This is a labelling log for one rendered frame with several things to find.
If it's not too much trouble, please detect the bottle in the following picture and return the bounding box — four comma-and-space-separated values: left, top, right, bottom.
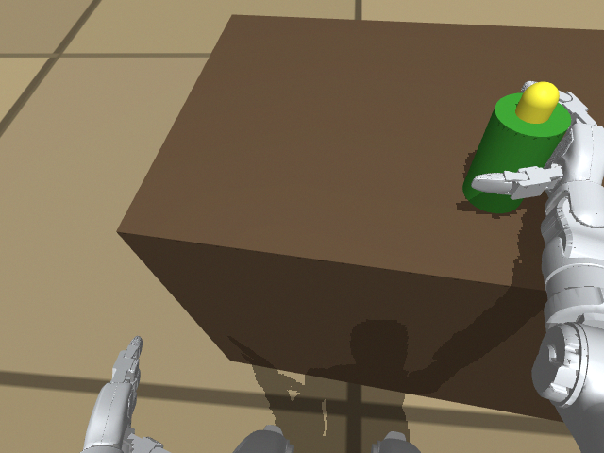
462, 81, 571, 213

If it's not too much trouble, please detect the right robot hand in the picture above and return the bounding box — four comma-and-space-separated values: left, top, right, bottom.
471, 81, 604, 200

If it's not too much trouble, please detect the left robot hand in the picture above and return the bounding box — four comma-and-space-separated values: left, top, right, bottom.
83, 336, 171, 453

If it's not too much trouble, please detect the right robot arm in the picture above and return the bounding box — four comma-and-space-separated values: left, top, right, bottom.
531, 181, 604, 453

